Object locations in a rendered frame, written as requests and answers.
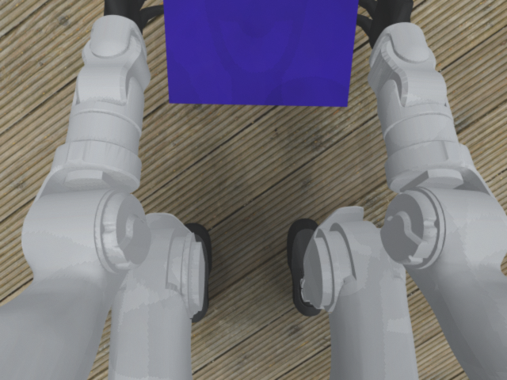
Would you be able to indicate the robot right hand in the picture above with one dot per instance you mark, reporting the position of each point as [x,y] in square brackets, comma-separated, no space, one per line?
[383,13]

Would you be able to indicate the robot left hand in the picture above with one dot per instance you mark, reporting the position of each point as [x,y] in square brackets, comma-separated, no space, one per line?
[131,9]

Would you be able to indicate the left robot thigh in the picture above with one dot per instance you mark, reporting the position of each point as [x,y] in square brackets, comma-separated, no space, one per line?
[150,335]

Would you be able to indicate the left robot forearm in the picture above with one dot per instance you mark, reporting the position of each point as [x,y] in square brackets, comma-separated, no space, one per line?
[105,124]

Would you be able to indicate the right robot forearm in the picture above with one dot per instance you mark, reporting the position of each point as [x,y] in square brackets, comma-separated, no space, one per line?
[416,119]

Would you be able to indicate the left robot upper arm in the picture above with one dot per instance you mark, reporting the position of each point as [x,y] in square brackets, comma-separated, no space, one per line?
[80,247]

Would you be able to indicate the carton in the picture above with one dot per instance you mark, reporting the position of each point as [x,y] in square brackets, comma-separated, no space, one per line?
[260,52]

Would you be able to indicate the right robot thigh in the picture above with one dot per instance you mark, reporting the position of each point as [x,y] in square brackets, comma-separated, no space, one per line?
[370,329]

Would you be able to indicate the right robot upper arm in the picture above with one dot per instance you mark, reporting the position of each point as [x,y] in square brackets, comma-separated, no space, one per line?
[452,243]

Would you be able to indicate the robot thigh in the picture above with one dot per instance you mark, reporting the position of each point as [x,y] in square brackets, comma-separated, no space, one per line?
[150,335]
[370,329]

